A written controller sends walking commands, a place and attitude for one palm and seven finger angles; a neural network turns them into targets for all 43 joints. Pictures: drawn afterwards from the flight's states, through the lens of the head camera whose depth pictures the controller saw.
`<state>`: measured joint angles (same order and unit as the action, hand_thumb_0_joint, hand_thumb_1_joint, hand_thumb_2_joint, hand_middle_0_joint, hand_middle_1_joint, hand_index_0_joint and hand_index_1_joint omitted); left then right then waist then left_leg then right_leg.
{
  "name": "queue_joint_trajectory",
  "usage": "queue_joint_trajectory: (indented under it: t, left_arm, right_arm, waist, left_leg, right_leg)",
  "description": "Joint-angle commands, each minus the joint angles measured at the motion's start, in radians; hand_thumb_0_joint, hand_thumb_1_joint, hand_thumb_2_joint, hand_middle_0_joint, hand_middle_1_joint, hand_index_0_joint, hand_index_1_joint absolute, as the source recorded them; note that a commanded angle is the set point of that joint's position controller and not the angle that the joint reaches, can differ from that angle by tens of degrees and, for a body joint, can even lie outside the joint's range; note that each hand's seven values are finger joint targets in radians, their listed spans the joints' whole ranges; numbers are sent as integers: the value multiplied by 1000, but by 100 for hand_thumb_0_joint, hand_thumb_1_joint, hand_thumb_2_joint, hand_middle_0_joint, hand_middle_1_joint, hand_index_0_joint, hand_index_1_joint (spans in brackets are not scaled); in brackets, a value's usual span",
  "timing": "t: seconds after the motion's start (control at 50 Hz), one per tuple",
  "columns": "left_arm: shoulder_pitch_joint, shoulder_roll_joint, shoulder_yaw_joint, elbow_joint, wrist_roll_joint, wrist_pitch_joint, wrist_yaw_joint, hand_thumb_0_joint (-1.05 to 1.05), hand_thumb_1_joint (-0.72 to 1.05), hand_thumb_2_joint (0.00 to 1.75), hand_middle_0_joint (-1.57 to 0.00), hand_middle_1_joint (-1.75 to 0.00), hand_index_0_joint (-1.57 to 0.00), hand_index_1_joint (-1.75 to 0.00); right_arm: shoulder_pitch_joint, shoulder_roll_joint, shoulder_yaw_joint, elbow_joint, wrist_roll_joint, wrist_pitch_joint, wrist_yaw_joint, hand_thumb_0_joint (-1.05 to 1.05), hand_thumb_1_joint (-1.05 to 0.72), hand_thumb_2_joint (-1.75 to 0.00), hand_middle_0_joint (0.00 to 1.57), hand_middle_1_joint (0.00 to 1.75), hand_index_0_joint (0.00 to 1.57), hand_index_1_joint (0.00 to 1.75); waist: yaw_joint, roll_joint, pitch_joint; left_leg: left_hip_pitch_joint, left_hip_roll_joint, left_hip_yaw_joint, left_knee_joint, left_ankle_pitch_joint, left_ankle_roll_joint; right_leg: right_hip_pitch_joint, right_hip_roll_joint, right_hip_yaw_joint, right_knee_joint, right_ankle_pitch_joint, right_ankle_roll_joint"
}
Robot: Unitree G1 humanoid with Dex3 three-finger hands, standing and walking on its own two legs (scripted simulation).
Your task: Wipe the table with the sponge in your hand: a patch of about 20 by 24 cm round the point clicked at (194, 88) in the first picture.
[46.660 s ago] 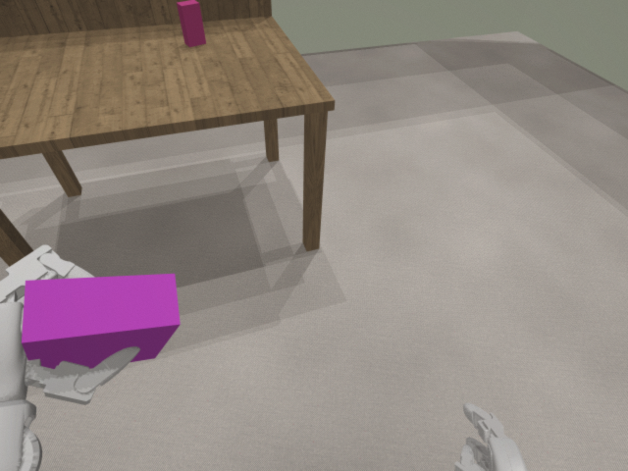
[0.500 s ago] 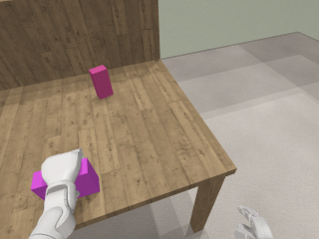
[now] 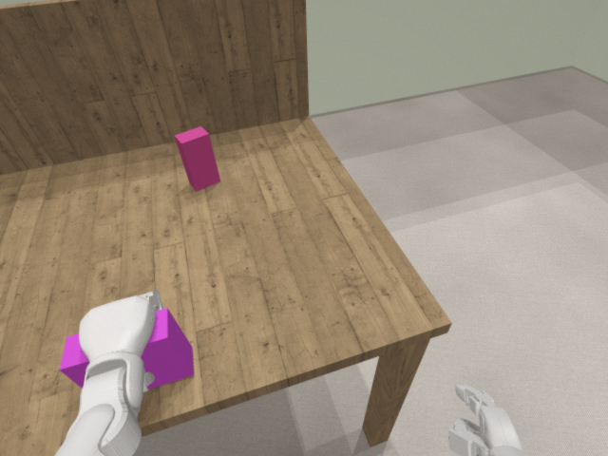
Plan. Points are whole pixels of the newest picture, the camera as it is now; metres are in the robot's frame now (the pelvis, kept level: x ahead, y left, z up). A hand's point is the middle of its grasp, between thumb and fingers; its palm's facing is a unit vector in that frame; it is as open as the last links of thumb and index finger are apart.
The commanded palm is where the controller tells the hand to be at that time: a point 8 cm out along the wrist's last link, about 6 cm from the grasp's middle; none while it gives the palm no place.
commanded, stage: lift the sponge slowly off the table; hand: left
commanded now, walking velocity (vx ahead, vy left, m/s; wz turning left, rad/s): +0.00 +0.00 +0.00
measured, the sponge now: (139, 362) +0.24 +0.28 -0.03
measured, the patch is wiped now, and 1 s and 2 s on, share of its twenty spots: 1.00 1.00 1.00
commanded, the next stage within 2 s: bring the sponge back beside the body in 1.64 s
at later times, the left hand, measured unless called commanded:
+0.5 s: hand (141, 347) +0.24 +0.26 +0.02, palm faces -0.05 -0.11 -0.99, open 9.2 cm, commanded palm +0.22 +0.25 +0.09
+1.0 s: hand (133, 329) +0.25 +0.26 +0.06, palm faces -0.03 -0.10 -0.99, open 9.2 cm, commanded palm +0.23 +0.25 +0.13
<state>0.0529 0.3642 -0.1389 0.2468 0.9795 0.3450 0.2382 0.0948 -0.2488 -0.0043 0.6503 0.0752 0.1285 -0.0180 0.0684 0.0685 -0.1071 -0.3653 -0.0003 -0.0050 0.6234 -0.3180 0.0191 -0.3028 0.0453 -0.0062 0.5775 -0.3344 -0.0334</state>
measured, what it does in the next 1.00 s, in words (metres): stands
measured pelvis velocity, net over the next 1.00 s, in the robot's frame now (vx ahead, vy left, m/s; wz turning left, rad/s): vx -0.01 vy -0.02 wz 0.00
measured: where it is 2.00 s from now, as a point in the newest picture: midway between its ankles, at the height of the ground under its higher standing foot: outside the picture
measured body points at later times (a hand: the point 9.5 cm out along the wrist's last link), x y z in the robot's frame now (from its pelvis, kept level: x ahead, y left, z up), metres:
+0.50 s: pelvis +0.00 -0.01 +0.01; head -0.02 -0.04 +0.45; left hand +0.24 +0.26 +0.08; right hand +0.22 -0.22 -0.08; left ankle +0.00 +0.11 -0.73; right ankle -0.02 -0.10 -0.73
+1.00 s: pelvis -0.01 -0.02 +0.01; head -0.03 -0.06 +0.46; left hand +0.24 +0.26 +0.11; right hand +0.22 -0.23 -0.08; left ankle +0.00 +0.11 -0.73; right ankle -0.02 -0.10 -0.73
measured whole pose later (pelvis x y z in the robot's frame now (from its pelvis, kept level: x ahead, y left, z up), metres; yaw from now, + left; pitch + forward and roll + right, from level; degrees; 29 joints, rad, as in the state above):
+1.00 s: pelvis -0.01 -0.02 +0.01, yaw +0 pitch -2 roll +0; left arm 0.00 0.40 -0.12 0.15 0.95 0.34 0.09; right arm 0.04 -0.26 0.02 0.69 0.06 0.10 -0.04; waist 0.10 0.09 -0.04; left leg -0.20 0.01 -0.01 0.47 -0.24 -0.01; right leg -0.14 0.06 -0.01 0.44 -0.27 -0.06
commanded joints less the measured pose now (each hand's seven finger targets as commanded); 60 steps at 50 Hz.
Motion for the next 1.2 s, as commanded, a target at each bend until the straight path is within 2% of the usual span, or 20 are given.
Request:
queue_joint_trajectory:
  t: [0.0,0.06,0.12,0.14,0.22,0.3,0.42,0.44,0.62,0.68,0.72,0.82,0.84,0.86,0.88,0.92,0.94,1.08,1.12,1.18]
  left_arm:
    - [-180,103,42,-134,-5,-4,-7,0,10,130,-120,-160,-120,-160]
    - [-257,117,47,-148,-1,-13,-9,0,10,130,-120,-160,-120,-160]
    - [-258,150,85,-169,-1,-24,-12,0,10,130,-120,-160,-120,-160]
    - [-271,118,48,-183,-1,-32,-11,0,10,130,-120,-160,-120,-160]
    - [-257,166,99,-202,4,-42,-10,0,10,130,-120,-160,-120,-160]
    - [-226,158,89,-234,11,-38,-9,0,10,130,-120,-160,-120,-160]
    - [-271,208,128,-310,23,-28,-6,0,10,130,-120,-160,-120,-160]
    - [-258,175,97,-321,19,-29,-6,0,10,130,-120,-160,-120,-160]
    - [-327,196,101,-282,7,10,-46,0,10,130,-120,-160,-120,-160]
    - [-362,187,74,-256,5,14,-70,0,10,130,-120,-160,-120,-160]
    - [-384,232,116,-258,9,8,-78,0,10,130,-120,-160,-120,-160]
    - [-329,246,144,-307,-2,-21,-94,0,10,130,-120,-160,-120,-160]
    - [-304,224,124,-301,-9,-23,-97,0,10,130,-120,-160,-120,-160]
    - [-313,256,152,-281,-2,-18,-98,0,10,130,-120,-160,-120,-160]
    - [-321,219,114,-294,-7,-17,-104,0,10,130,-120,-160,-120,-160]
    - [-321,290,186,-289,-8,-9,-107,0,10,130,-120,-160,-120,-160]
    - [-312,241,137,-303,-15,-8,-112,0,10,130,-120,-160,-120,-160]
    - [-379,245,123,-339,-15,-28,-131,0,10,130,-120,-160,-120,-160]
    - [-395,289,162,-363,-9,-30,-130,0,10,130,-120,-160,-120,-160]
    - [-344,251,138,-374,-15,-33,-130,0,10,130,-120,-160,-120,-160]
  right_arm:
    - [-183,-108,-34,-156,-5,-57,-7,0,-90,-90,20,30,20,30]
    - [-182,-108,-34,-149,-5,-62,-13,0,-90,-90,20,30,20,30]
    - [-194,-107,-35,-149,-8,-66,-17,0,-90,-90,20,30,20,30]
    - [-186,-102,-35,-152,-10,-69,-17,0,-90,-90,20,30,20,30]
    - [-194,-107,-37,-143,-15,-74,-15,0,-90,-90,20,30,20,30]
    - [-202,-103,-35,-146,-18,-75,-10,0,-90,-90,20,30,20,30]
    - [-232,-102,-34,-144,-20,-77,-13,0,-90,-90,20,30,20,30]
    - [-225,-96,-36,-149,-20,-79,-14,0,-90,-90,20,30,20,30]
    - [-268,-101,-21,-134,-12,-82,-27,0,-90,-90,20,30,20,30]
    - [-272,-101,-13,-133,-12,-83,-33,0,-90,-90,20,30,20,30]
    - [-277,-105,-13,-128,-12,-84,-36,0,-90,-90,20,30,20,30]
    - [-274,-104,-15,-138,-18,-90,-33,0,-90,-90,20,30,20,30]
    - [-269,-101,-18,-139,-19,-90,-34,0,-90,-90,20,30,20,30]
    - [-268,-106,-14,-128,-18,-88,-33,0,-90,-90,20,30,20,30]
    - [-272,-103,-13,-137,-18,-90,-32,0,-90,-90,20,30,20,30]
    - [-279,-114,-14,-126,-17,-87,-32,0,-90,-90,20,30,20,30]
    - [-277,-108,-14,-138,-17,-87,-33,0,-90,-90,20,30,20,30]
    - [-282,-107,-14,-131,-18,-108,-43,0,-90,-90,20,30,20,30]
    - [-292,-111,-12,-129,-19,-111,-43,0,-90,-90,20,30,20,30]
    - [-286,-106,-15,-135,-20,-113,-39,0,-90,-90,20,30,20,30]
  waist:
    - [5,-49,-112]
    - [-3,-45,-128]
    - [14,-31,-154]
    - [3,-22,-155]
    - [16,-37,-182]
    - [18,-41,-169]
    - [30,4,-162]
    - [26,18,-161]
    - [28,-50,-108]
    - [21,-32,-77]
    - [31,-25,-99]
    - [41,-18,-146]
    - [35,-18,-123]
    - [38,-30,-118]
    - [30,-32,-108]
    - [41,-37,-96]
    - [34,-24,-91]
    - [27,-28,-99]
    - [37,3,-114]
    - [42,-3,-125]
  left_leg:
    - [116,-30,-46,-87,228,29]
    - [135,-29,-50,-93,216,32]
    - [152,-30,-55,-102,245,31]
    - [159,-30,-50,-97,247,34]
    - [178,-33,-53,-96,291,31]
    - [179,-34,-47,-97,325,30]
    - [207,-36,-50,-117,323,29]
    - [207,-34,-42,-116,322,33]
    - [224,-37,-49,-164,247,34]
    - [217,-41,-38,-174,219,36]
    - [236,-43,-44,-180,221,36]
    - [258,-47,-41,-177,283,36]
    - [246,-46,-30,-173,273,39]
    - [243,-46,-36,-177,274,35]
    - [240,-46,-30,-178,274,36]
    - [247,-45,-41,-187,276,33]
    - [239,-43,-28,-187,272,37]
    - [279,-44,-31,-190,281,43]
    - [295,-45,-40,-200,293,38]
    - [293,-43,-31,-196,330,38]
  right_leg:
    - [17,16,22,-96,275,-46]
    - [17,18,21,-102,249,-46]
    - [47,19,36,-106,276,-52]
    - [44,19,20,-99,276,-49]
    - [77,18,46,-107,353,-54]
    - [94,9,40,-106,417,-52]
    - [112,12,61,-127,386,-57]
    - [113,9,44,-120,380,-55]
    - [113,9,68,-188,254,-52]
    - [108,2,60,-205,225,-47]
    - [123,5,83,-217,213,-51]
    - [180,1,92,-210,325,-54]
    - [173,-2,84,-211,321,-48]
    - [172,-3,86,-215,323,-50]
    - [168,-5,86,-217,333,-46]
    - [176,-3,106,-228,319,-52]
    - [177,-6,86,-221,320,-46]
    - [167,-8,87,-242,309,-44]
    - [182,-6,101,-246,308,-50]
    - [206,-10,83,-233,377,-49]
